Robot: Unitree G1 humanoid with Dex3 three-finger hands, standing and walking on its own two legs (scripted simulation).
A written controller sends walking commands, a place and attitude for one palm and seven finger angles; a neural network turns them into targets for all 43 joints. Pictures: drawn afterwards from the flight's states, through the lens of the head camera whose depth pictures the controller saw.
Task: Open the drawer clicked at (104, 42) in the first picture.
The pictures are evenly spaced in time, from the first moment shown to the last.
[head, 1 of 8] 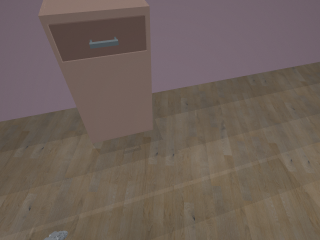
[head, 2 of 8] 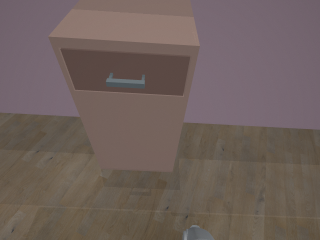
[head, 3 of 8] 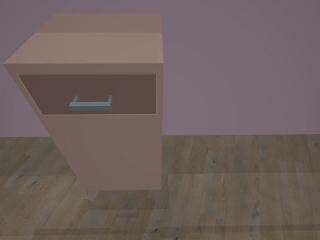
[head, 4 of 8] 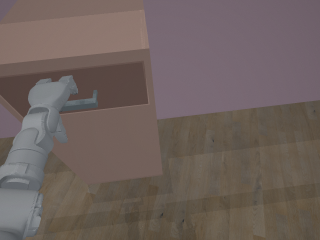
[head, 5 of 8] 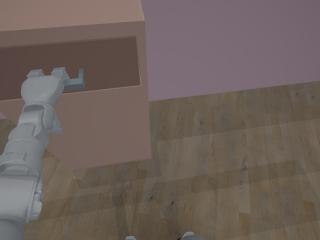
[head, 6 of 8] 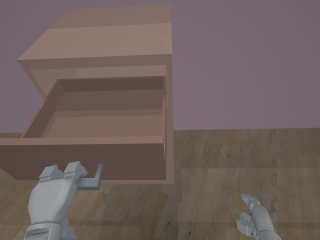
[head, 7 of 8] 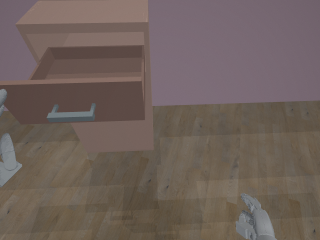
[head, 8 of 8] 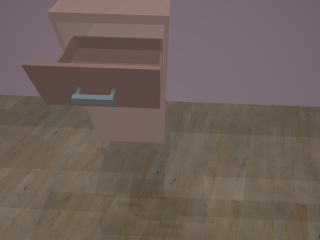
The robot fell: no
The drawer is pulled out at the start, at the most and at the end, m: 0.00 0.30 0.30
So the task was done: yes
